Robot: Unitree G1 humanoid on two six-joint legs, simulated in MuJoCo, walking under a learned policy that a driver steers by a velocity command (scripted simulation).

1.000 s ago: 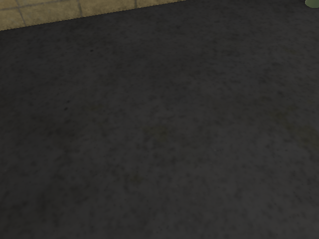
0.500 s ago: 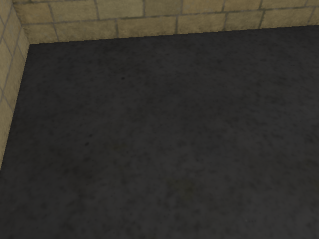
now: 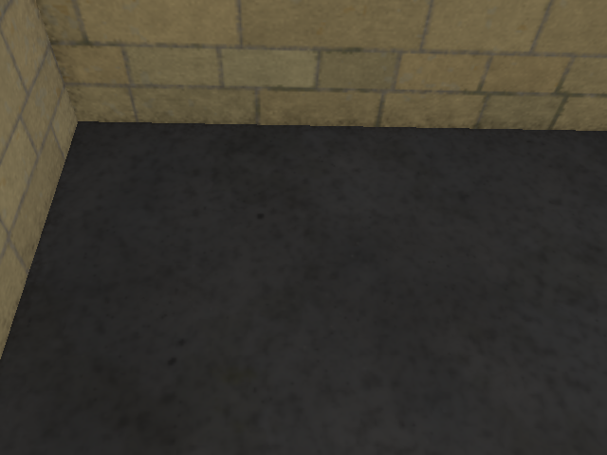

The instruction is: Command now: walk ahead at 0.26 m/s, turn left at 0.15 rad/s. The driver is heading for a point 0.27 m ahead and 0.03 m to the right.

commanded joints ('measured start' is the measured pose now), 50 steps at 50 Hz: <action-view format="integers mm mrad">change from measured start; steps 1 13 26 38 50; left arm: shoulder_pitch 41 198 296 322 347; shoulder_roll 83 67 42 21 0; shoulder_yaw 12 -13 -6 -19 -25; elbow -31 85 153 243 294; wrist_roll -5 -8 -24 -17 -18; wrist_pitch -29 -36 37 29 34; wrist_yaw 14 35 33 45 55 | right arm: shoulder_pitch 56 43 -120 -67 -46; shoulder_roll -134 -31 -53 -37 -15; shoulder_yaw -19 -1 33 39 46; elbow -14 36 86 122 142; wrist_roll -10 -9 6 10 10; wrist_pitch -7 82 51 40 41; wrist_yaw -17 1 -17 -23 -27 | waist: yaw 45 8 110 91 89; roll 156 -55 141 50 48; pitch -43 -124 38 13 18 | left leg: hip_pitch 1 -254 -407 -290 -259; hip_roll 247 113 258 229 225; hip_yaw -73 46 -82 -29 -15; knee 179 658 12 43 56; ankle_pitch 1098 -137 -118 70 142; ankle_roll -33 -135 -69 -65 -62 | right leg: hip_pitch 173 321 412 417 422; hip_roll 88 -152 -18 -41 -48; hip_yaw -32 130 116 120 119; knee -80 -357 -328 -314 -295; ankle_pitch -37 458 -231 -132 -81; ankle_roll -42 -194 -33 -28 -25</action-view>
